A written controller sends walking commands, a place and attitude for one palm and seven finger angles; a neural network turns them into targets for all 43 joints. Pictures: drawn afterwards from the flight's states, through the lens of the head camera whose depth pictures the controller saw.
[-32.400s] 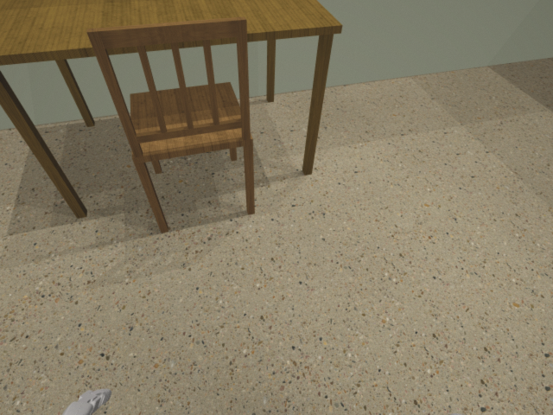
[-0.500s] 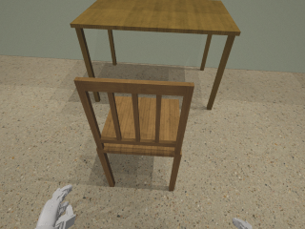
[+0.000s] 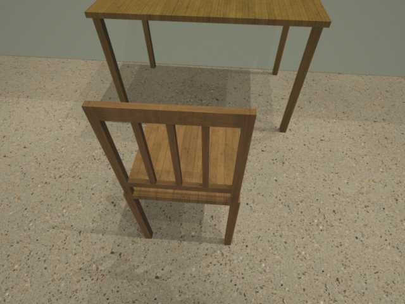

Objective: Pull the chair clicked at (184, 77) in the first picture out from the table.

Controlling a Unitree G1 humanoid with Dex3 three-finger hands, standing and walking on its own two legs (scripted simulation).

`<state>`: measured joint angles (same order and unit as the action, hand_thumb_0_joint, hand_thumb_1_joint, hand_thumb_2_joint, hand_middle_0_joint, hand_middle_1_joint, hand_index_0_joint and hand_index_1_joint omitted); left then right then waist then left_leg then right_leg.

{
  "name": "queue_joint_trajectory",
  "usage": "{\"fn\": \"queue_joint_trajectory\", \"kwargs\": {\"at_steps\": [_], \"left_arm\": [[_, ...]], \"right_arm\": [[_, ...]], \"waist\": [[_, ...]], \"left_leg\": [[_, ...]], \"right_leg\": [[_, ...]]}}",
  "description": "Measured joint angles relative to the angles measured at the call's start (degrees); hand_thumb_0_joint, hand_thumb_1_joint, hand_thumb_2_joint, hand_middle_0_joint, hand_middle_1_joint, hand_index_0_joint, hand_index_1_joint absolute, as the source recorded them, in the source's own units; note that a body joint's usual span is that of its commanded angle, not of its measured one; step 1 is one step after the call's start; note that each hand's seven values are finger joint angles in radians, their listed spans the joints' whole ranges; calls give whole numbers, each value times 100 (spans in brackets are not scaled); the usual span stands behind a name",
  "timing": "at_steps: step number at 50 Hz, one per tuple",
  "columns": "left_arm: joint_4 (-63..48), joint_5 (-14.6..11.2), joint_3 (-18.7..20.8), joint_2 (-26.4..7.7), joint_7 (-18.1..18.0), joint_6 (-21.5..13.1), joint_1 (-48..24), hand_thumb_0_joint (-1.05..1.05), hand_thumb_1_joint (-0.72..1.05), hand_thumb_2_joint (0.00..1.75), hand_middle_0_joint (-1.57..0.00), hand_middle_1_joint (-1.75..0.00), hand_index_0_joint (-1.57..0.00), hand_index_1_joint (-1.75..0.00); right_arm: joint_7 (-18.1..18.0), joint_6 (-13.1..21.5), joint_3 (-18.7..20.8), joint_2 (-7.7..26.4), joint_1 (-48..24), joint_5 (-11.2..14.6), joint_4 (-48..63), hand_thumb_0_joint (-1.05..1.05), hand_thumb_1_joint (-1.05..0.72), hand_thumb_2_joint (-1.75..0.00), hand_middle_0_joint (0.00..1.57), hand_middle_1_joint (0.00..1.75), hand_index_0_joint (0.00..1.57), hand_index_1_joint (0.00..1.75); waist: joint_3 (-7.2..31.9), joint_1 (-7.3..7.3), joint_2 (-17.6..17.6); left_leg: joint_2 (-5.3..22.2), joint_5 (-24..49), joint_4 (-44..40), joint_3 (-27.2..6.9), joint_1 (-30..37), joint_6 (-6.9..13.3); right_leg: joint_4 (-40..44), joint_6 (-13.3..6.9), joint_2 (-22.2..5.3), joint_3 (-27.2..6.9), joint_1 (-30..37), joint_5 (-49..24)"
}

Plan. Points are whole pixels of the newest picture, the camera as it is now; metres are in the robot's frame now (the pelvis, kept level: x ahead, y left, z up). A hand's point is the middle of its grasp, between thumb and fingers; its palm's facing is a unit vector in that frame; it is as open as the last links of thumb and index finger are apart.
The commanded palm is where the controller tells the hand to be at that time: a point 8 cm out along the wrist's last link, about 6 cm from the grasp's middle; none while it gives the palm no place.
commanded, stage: let the arm hang, fingers relaxed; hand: left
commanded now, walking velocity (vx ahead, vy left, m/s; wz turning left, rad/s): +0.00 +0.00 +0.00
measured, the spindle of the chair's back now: (175, 157) +0.52 +0.11 -0.09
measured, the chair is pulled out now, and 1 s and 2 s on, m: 0.65 0.65 0.65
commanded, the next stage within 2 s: look to check the result in 0.44 s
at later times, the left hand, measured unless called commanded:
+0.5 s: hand out of the picture +0.03 +0.16 -0.17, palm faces -0.01 -0.98 -0.20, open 7.3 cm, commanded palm none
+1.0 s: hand out of the picture +0.01 +0.15 -0.17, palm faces +0.00 -0.99 -0.17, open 7.4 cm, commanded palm none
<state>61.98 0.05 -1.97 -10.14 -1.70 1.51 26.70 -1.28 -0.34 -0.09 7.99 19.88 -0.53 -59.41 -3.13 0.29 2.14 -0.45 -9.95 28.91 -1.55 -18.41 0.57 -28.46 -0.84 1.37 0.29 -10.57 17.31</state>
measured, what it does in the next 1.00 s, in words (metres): stands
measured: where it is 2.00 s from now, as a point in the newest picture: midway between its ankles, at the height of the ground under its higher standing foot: outside the picture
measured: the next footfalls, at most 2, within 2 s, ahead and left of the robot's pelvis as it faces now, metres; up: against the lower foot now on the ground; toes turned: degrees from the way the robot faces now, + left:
none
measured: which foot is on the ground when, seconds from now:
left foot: down 0.00-1.00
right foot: down 0.00-1.00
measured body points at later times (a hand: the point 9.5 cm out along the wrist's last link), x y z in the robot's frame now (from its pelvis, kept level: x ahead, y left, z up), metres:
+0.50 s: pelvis +0.01 -0.01 +0.00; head +0.04 -0.02 +0.45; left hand +0.03 +0.21 -0.15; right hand +0.00 -0.23 -0.16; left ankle +0.06 +0.11 -0.74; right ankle -0.02 -0.11 -0.74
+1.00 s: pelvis +0.01 -0.01 +0.01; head +0.04 -0.01 +0.45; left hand +0.01 +0.21 -0.15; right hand +0.00 -0.22 -0.15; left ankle +0.06 +0.11 -0.74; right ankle -0.02 -0.11 -0.74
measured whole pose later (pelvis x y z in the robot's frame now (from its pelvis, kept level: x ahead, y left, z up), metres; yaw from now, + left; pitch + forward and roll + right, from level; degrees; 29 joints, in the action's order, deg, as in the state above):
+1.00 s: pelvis +0.01 -0.01 +0.01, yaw -1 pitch -2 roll +0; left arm 60.6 -0.2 -1.7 -7.8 -2.1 0.1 18.6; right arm -2.2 0.4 -0.5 7.6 17.9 -0.5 -62.3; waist -4.0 0.7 0.2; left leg 0.1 -9.7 25.4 -1.1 -14.2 0.1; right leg -24.3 -1.4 1.8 -0.4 -6.4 16.4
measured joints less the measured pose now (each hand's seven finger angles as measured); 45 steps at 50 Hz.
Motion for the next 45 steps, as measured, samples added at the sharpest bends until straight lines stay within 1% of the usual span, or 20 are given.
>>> {"fn": "queue_joint_trajectory", "kwargs": {"at_steps": [5,8,10,13,20,27,45], "left_arm": [[-132,-20,-67,266,-19,-127,-441,0,91,90,-20,-29,-20,-30],[-218,-21,-78,366,-28,-183,-697,0,91,90,-20,-29,-20,-30],[-157,40,-71,321,-101,-129,-819,2,94,90,-20,-29,-20,-30],[-155,0,-22,205,-86,-137,-898,3,95,90,-20,-30,-20,-30],[-250,-31,31,98,-55,-171,-1035,2,93,90,-20,-29,-20,-30],[-255,-33,37,115,-45,-150,-1007,1,92,90,-20,-29,-20,-30],[-150,-30,19,235,-36,-137,-820,0,91,90,-20,-29,-20,-30]], "right_arm": [[-48,29,-42,-3,-155,-4,-145,2,-92,-90,20,30,20,30],[-54,62,-40,10,-220,0,-193,2,-93,-90,20,30,20,30],[-62,78,-40,5,-260,-7,-214,2,-93,-90,20,30,20,30],[-76,99,-32,4,-278,-7,-199,1,-92,-90,20,30,20,30],[-87,77,-23,41,-304,-14,-204,0,-91,-90,19,30,20,30],[-67,59,-39,20,-277,-10,-230,0,-91,-90,19,30,20,30],[-87,69,-47,-28,-209,2,-284,0,-91,-90,19,30,20,30]], "waist": [[11,-28,-27],[21,0,-106],[31,27,-181],[37,71,-243],[-49,66,-181],[-101,70,-127],[-104,47,-188]], "left_leg": [[-2,15,-131,26,125,-16],[8,8,-185,39,210,-33],[36,-7,-212,60,279,-54],[73,-31,-227,56,334,-83],[100,-13,-273,28,372,-98],[86,28,-352,28,407,-92],[70,25,-357,50,430,-62]], "right_leg": [[80,-23,-7,-27,93,6],[113,-38,1,-42,161,16],[140,-57,24,-67,218,20],[203,-85,62,-69,292,11],[335,-101,92,-47,373,-50],[400,-93,77,-47,403,-81],[428,-66,57,-67,432,-95]]}}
